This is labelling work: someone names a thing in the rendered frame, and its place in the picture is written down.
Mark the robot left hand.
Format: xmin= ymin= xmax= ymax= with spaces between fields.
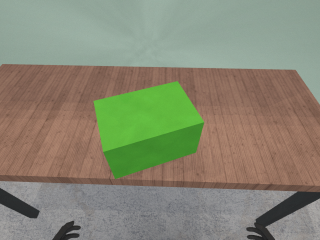
xmin=52 ymin=221 xmax=81 ymax=240

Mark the robot right hand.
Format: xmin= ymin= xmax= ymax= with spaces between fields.
xmin=246 ymin=222 xmax=275 ymax=240

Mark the table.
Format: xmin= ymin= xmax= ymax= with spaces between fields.
xmin=0 ymin=64 xmax=320 ymax=227

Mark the carton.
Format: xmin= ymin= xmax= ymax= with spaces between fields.
xmin=93 ymin=81 xmax=204 ymax=179

